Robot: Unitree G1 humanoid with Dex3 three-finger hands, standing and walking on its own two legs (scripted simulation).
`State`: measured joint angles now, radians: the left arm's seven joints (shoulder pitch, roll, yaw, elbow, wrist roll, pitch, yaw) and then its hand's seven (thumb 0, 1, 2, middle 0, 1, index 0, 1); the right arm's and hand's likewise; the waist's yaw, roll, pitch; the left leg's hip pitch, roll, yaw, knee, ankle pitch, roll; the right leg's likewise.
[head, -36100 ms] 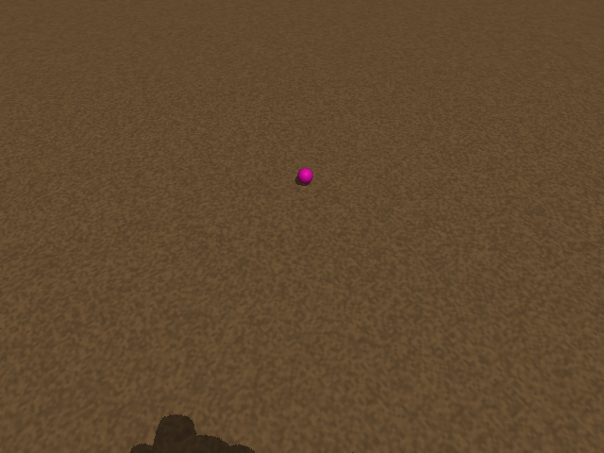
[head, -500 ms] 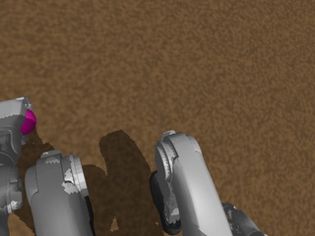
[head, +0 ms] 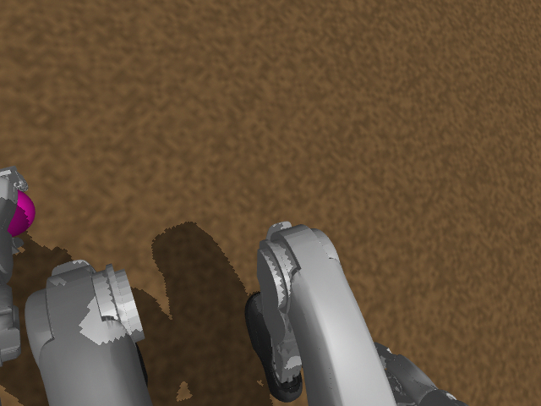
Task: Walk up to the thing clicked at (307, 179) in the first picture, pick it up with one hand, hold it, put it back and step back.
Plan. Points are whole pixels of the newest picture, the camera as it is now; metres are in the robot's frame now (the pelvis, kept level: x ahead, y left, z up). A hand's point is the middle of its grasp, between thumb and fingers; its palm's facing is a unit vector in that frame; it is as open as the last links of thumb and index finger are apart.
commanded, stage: rest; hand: left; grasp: from above
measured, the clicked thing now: (4, 212) +0.40 +0.31 -0.24
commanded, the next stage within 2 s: open in 0.20 s
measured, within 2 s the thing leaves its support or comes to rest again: rests again in 0.22 s
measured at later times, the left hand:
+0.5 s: hand (1, 221) +0.39 +0.31 -0.24, palm faces -0.42 -0.16 -0.89, open 10.3 cm
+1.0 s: hand (2, 220) +0.39 +0.31 -0.23, palm faces -0.44 -0.17 -0.88, open 13.6 cm
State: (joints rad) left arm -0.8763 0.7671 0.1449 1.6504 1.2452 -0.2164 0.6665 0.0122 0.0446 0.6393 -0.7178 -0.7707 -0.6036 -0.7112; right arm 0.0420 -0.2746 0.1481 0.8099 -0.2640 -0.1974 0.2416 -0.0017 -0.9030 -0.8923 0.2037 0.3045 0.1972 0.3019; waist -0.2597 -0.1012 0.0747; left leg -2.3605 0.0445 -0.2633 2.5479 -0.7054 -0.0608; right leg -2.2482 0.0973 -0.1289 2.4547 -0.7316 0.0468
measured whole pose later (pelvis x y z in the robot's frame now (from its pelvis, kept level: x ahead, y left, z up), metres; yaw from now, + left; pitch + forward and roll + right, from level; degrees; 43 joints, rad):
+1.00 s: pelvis -0.01 +0.00 +0.00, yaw -2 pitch +26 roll -11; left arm -0.91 0.82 0.12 1.71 1.23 -0.23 0.68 0.00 -0.43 0.92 -0.09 -1.06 -0.13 -1.02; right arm 0.05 -0.31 0.21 0.78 -0.27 -0.25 0.28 0.00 -0.89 -0.89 0.20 0.30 0.20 0.30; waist -0.28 -0.12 0.11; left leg -2.34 0.05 -0.29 2.55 -0.69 -0.05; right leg -2.22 0.11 -0.15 2.43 -0.70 0.06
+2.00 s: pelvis -0.02 -0.01 +0.08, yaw +6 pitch +31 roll -6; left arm -0.88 0.64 -0.05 1.32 1.13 -0.15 0.22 0.00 -0.50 1.00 -0.08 -1.01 -0.09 -1.01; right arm 0.14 -0.30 0.05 0.71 -0.08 -0.03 0.10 0.00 -0.90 -0.89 0.20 0.30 0.20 0.30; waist -0.16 -0.02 -0.10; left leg -2.18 0.05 -0.15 2.23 -0.61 -0.03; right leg -2.09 0.06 -0.06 2.20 -0.66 0.02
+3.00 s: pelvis +0.00 +0.00 +0.24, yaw +10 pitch +28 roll -5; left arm -0.05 0.39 0.02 0.32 0.28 0.18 0.06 0.01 0.85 0.90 -0.21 -0.32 -0.22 -0.32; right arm 0.07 -0.27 -0.01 0.57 0.04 -0.05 -0.01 0.00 -0.90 -0.90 0.20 0.30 0.20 0.30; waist -0.05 0.01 -0.19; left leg -1.66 0.04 -0.10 1.77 -0.60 -0.03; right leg -1.57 0.02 -0.05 1.73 -0.65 0.02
